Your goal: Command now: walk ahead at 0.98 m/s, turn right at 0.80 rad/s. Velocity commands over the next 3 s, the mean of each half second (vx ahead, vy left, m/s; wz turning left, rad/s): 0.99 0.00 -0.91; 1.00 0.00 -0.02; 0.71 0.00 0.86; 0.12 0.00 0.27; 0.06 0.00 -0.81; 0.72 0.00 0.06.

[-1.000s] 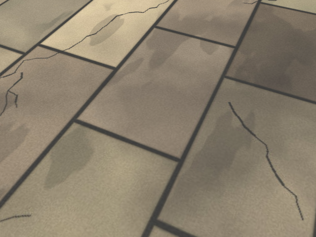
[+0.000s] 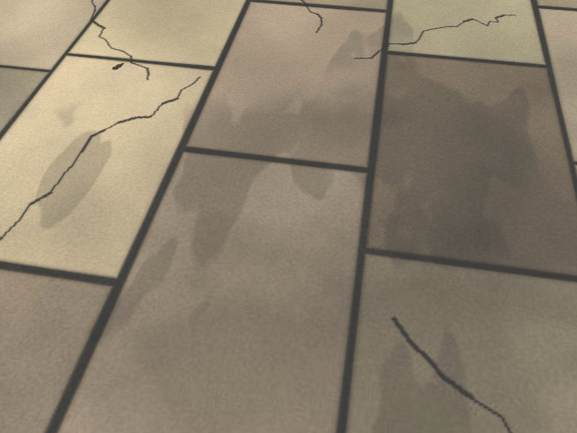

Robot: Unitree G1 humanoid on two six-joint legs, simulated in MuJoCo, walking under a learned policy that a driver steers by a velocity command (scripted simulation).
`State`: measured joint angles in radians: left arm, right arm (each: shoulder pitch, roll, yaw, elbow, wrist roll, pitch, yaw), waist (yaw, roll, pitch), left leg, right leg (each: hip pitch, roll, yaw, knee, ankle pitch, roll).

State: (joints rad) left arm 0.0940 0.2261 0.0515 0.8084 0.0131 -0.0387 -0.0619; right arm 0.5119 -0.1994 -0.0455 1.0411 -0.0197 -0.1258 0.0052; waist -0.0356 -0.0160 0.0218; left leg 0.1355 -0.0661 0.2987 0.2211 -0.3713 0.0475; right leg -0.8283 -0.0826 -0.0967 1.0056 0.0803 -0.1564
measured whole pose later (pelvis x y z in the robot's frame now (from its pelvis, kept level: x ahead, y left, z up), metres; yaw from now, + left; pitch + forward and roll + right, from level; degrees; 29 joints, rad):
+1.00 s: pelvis +0.84 -0.21 -0.01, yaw -24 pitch +3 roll +1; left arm -0.03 0.23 -0.03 0.59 0.07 -0.10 -0.02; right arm 0.56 -0.26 -0.06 0.88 0.02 -0.07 0.03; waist -0.12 0.00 -0.01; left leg -0.15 -0.01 -0.11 0.86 -0.46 0.06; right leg -0.50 -0.02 -0.01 0.63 -0.20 -0.02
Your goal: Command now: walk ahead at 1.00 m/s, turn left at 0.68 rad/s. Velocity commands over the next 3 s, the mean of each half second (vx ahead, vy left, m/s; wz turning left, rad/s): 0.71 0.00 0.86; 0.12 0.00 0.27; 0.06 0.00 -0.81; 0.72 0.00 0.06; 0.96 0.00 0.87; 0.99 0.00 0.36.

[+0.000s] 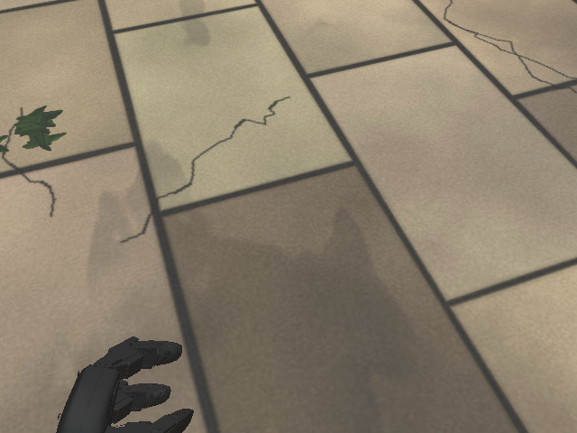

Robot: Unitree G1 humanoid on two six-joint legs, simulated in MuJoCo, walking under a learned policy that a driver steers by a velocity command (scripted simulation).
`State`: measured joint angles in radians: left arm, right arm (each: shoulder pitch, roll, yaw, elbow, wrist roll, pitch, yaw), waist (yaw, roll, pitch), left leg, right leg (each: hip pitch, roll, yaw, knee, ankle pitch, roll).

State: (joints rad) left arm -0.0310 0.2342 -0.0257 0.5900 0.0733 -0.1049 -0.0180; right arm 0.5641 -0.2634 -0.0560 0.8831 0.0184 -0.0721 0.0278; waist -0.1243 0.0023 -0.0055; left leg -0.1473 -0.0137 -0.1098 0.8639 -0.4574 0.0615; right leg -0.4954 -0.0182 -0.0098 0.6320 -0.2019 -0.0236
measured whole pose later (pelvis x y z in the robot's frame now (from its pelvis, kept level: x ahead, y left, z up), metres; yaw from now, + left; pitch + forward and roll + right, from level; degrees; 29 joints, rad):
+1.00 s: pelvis +0.55 +0.06 +0.01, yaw +32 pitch +1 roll +2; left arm 0.21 0.26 0.05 0.62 -0.01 -0.01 0.01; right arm 0.11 -0.26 -0.05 0.65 0.00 0.04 -0.02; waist 0.03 -0.01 0.05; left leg -0.41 -0.13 -0.11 0.97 -0.51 -0.04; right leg -0.41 0.09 0.17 0.48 -0.08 -0.02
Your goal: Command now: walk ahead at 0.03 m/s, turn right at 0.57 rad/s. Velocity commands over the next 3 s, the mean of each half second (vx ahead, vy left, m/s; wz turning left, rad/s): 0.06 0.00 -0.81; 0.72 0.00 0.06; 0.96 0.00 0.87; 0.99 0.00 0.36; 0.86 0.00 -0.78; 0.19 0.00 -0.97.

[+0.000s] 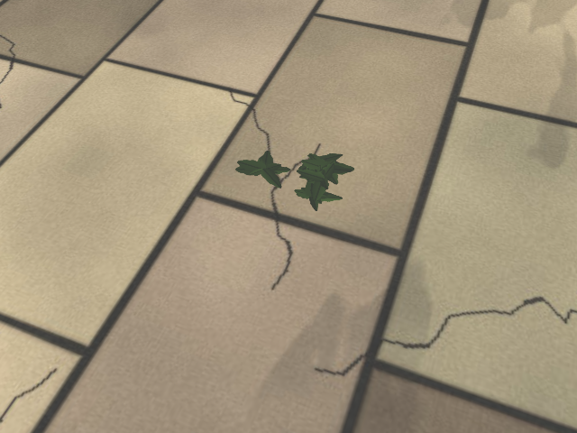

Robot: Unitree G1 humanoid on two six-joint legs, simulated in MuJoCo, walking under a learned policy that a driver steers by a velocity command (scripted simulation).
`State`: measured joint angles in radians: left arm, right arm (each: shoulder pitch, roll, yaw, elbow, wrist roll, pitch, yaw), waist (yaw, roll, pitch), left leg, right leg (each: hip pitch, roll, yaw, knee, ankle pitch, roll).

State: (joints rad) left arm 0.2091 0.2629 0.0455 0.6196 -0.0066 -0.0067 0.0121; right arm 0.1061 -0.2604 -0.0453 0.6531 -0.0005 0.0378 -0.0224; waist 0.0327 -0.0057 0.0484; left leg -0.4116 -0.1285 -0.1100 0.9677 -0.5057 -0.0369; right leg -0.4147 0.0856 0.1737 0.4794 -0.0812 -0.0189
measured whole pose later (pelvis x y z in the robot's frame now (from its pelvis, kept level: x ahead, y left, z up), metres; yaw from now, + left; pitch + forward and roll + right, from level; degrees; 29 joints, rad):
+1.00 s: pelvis +0.20 -0.19 -0.01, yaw -22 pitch +2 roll -2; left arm 0.50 0.26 0.04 0.83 0.03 -0.08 0.00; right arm 0.16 -0.29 -0.05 0.76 -0.02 0.00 0.09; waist 0.03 0.04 0.01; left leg -0.81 0.05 0.07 1.00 -0.03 0.09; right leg 0.21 0.04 -0.24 0.17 -0.41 0.00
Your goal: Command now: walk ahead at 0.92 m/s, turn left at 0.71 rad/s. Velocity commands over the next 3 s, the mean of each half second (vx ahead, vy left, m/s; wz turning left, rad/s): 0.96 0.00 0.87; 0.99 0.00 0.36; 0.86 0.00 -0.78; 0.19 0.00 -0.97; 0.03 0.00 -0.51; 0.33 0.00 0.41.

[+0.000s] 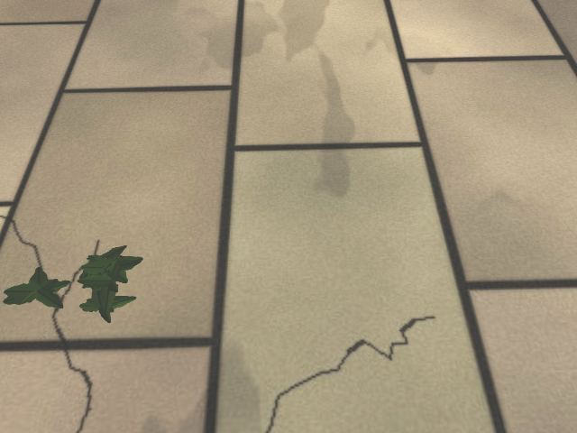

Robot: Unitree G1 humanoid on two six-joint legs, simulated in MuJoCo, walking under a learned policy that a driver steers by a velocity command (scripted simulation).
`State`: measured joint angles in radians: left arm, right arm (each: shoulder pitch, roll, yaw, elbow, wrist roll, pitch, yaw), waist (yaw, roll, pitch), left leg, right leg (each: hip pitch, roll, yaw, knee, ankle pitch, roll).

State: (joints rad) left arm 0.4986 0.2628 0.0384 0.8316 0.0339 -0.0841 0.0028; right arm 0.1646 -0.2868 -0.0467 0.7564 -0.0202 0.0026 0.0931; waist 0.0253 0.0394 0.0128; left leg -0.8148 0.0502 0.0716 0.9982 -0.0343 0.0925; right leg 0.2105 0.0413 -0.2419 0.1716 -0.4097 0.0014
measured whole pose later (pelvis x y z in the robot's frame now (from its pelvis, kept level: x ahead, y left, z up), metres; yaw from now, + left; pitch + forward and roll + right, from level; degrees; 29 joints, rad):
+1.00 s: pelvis +0.85 +0.29 -0.01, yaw +36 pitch +3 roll -2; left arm 0.60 0.26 0.03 0.96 0.01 -0.08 -0.02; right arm -0.09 -0.26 0.03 0.60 -0.07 -0.08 0.04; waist 0.12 0.02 0.02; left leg -0.56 0.02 0.02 0.64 -0.12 0.07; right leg 0.05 -0.04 -0.01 0.62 -0.48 -0.02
